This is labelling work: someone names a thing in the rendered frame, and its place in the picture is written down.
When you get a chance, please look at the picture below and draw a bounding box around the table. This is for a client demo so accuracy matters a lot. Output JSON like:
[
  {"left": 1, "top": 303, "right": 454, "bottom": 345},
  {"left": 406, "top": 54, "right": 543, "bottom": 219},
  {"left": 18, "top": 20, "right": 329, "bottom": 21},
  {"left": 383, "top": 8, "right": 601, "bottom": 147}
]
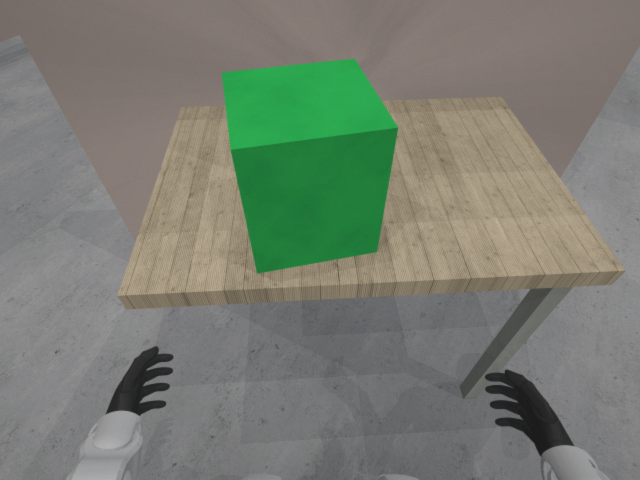
[{"left": 117, "top": 97, "right": 626, "bottom": 399}]

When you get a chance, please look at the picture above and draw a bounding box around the carton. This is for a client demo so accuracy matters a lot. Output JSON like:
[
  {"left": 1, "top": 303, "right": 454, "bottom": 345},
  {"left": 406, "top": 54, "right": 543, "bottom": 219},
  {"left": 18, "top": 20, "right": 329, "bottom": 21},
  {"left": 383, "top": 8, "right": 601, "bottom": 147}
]
[{"left": 222, "top": 59, "right": 398, "bottom": 274}]

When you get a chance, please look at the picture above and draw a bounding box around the robot right hand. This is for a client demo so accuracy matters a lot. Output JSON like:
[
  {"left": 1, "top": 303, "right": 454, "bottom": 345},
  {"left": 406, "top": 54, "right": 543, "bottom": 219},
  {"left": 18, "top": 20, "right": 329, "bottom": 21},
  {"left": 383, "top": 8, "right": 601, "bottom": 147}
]
[{"left": 485, "top": 370, "right": 574, "bottom": 456}]

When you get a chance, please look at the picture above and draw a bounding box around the robot left forearm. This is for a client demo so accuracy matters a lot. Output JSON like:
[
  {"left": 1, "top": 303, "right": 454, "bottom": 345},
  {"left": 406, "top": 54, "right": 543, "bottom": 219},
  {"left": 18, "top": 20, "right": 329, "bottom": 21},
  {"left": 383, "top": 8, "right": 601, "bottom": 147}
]
[{"left": 65, "top": 411, "right": 143, "bottom": 480}]

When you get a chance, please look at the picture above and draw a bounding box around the robot left hand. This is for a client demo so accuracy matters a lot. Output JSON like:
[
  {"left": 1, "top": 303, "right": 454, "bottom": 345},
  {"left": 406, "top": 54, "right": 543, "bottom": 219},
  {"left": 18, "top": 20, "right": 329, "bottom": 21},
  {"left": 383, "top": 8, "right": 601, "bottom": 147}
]
[{"left": 106, "top": 346, "right": 173, "bottom": 416}]

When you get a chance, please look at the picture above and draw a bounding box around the robot right forearm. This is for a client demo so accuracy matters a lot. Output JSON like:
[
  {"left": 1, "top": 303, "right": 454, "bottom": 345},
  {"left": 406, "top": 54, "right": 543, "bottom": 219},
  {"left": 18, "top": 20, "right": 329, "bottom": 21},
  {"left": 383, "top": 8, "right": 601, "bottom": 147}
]
[{"left": 541, "top": 445, "right": 610, "bottom": 480}]

